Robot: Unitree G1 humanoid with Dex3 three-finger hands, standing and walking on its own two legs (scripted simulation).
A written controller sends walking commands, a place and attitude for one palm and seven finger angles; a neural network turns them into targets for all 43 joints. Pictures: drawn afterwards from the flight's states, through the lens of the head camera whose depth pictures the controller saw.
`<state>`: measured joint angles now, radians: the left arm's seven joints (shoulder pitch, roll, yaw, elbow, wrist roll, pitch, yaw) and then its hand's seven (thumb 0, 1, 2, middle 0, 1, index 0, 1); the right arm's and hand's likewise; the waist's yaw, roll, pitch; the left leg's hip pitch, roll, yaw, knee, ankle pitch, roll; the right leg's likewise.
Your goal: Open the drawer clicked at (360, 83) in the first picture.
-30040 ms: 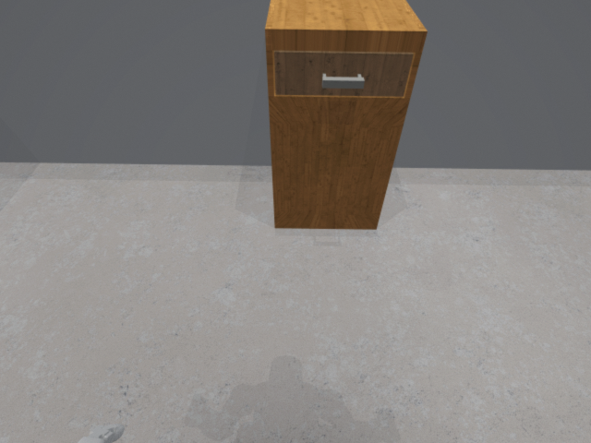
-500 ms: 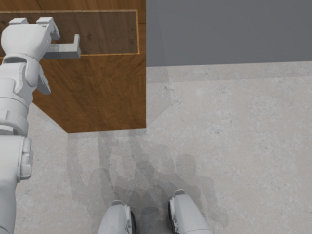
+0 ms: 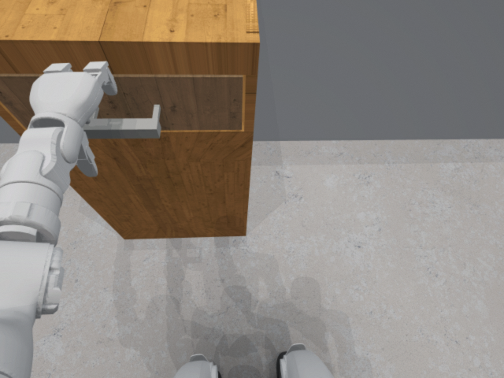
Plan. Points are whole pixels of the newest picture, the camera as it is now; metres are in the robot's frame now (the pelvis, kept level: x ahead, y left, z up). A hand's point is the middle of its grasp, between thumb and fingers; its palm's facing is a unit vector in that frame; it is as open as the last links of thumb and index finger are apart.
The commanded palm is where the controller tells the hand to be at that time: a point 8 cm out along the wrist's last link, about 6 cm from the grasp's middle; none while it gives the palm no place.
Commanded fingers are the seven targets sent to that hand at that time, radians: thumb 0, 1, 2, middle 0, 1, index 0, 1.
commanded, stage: lift the fingers back up to retry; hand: left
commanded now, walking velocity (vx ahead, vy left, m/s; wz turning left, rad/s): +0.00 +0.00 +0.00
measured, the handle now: (124, 119) +0.56 +0.20 +0.01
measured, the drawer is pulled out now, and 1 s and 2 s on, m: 0.00 0.00 0.00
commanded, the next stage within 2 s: re-aim the fingers above the handle in 0.30 s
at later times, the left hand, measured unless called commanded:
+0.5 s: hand (93, 119) +0.51 +0.22 +0.07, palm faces -0.08 +0.00 -1.00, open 13.8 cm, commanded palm +0.50 +0.22 +0.13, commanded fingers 0.00 -0.50 0.30 -0.30 -1.20 -0.30 -1.20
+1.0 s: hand (105, 115) +0.51 +0.20 +0.08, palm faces -0.06 +0.00 -1.00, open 13.8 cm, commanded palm +0.50 +0.21 +0.13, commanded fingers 0.00 -0.50 0.30 -0.30 -1.20 -0.30 -1.20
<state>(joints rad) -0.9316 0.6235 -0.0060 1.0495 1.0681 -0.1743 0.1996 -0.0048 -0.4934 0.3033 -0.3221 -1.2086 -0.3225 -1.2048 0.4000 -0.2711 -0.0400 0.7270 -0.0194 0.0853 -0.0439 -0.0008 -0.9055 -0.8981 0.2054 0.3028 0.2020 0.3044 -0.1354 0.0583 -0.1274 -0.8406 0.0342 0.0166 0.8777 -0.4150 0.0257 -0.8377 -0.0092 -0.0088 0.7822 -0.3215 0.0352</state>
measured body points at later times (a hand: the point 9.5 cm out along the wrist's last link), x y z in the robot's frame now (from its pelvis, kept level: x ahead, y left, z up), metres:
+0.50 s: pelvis +0.03 -0.01 +0.02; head +0.13 -0.02 +0.46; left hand +0.51 +0.22 +0.12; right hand +0.06 -0.28 -0.12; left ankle -0.01 +0.10 -0.69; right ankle +0.02 -0.15 -0.69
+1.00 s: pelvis +0.01 -0.02 +0.02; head +0.11 -0.03 +0.46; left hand +0.51 +0.20 +0.13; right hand +0.01 -0.30 -0.11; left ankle -0.01 +0.10 -0.69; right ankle +0.02 -0.15 -0.69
